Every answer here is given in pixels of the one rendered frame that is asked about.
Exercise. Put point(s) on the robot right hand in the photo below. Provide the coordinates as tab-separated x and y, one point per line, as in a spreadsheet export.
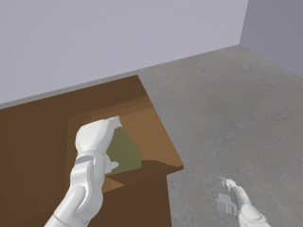
237	197

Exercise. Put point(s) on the table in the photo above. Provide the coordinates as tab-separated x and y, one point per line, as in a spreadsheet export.
38	152

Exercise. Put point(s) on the robot right forearm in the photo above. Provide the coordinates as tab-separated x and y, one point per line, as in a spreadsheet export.
249	216

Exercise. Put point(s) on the robot left hand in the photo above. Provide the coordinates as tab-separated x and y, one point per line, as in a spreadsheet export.
97	137

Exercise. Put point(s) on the sponge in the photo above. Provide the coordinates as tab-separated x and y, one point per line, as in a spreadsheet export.
123	150

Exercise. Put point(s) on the robot left forearm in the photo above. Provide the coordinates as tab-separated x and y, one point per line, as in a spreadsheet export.
84	198

